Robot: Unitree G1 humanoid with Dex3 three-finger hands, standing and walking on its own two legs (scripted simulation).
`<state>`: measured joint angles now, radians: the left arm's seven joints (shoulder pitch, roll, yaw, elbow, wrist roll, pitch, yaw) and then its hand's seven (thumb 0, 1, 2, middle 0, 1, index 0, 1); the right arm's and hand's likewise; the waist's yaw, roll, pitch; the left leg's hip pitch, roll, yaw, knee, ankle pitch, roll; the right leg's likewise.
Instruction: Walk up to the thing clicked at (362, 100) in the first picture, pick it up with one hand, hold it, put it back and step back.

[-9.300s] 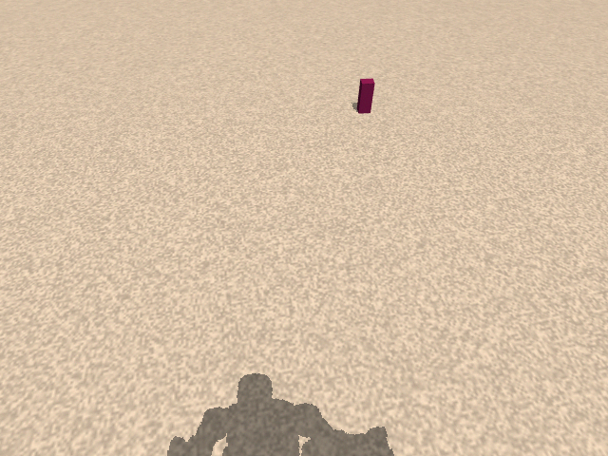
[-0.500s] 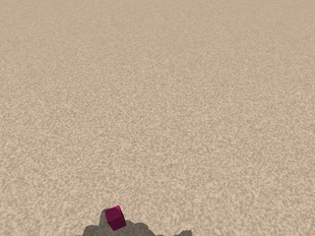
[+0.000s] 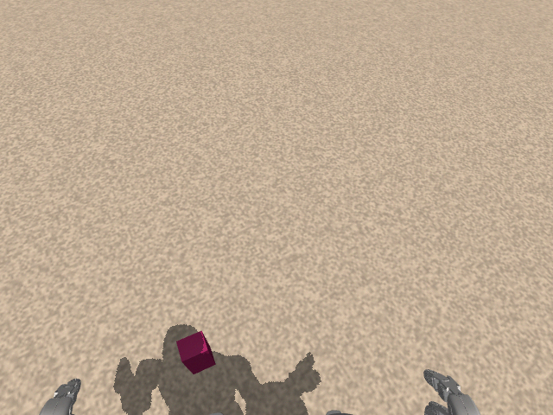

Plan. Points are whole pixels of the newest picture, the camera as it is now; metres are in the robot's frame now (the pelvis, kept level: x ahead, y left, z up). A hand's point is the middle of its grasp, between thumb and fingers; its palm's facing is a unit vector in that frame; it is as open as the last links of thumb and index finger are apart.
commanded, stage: go down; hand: left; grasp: from the side
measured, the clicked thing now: (197, 353) +0.37 +0.22 -0.64
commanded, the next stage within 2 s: none
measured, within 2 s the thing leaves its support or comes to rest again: neither
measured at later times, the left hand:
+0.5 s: hand out of the picture +0.14 +0.28 -0.16, palm faces +0.09 -0.94 -0.33, open 17.5 cm
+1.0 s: hand (88, 393) +0.22 +0.34 -0.23, palm faces +0.15 -0.96 -0.22, open 17.4 cm
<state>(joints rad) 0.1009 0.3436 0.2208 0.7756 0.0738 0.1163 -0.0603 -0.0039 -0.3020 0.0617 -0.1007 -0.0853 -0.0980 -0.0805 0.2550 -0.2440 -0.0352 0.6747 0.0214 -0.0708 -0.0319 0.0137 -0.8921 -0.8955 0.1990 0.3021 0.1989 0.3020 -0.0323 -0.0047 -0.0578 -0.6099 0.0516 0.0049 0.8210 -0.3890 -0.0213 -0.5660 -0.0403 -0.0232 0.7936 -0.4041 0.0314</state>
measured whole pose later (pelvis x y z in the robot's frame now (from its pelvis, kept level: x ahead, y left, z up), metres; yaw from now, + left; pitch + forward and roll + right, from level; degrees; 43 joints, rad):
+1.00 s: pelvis -0.05 +0.00 -0.16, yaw -1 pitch +28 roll -4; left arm -0.05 0.53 0.51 0.68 -0.10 -0.17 -0.36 -0.01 -0.54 0.01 -0.09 -0.06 -0.08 -0.05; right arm 0.14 -0.28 0.00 0.60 0.00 -0.20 -0.07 0.02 -0.92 -0.90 0.20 0.30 0.20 0.30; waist -0.03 -0.02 -0.17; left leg -1.46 0.06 -0.07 1.60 -0.62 -0.03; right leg -1.39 -0.03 -0.04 1.56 -0.65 0.03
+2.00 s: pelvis -0.09 +0.00 -0.30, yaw -5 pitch +32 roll -7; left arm -0.44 0.82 0.79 0.99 -0.18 -0.32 -0.69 -0.02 -0.54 0.01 -0.06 -0.03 -0.06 -0.03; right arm 0.09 -0.33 0.09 0.67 -0.03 -0.18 -0.06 0.01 -0.92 -0.91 0.20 0.30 0.20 0.30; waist -0.05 -0.03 -0.13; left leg -1.99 0.05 -0.14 2.09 -0.67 -0.04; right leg -1.90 -0.01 -0.06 2.03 -0.70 0.03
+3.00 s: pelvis -0.09 +0.00 -0.40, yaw -8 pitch +27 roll -9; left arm -0.58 0.90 0.87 1.27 -0.28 -0.64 -0.75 -0.02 -0.60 0.01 -0.09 -0.09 -0.07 -0.10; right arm -0.01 -0.37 0.20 0.67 -0.12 -0.19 -0.01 0.01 -0.91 -0.90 0.20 0.30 0.20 0.30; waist -0.11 -0.12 0.01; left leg -2.21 0.05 -0.22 2.41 -0.70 -0.05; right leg -2.10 0.03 -0.08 2.32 -0.71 0.05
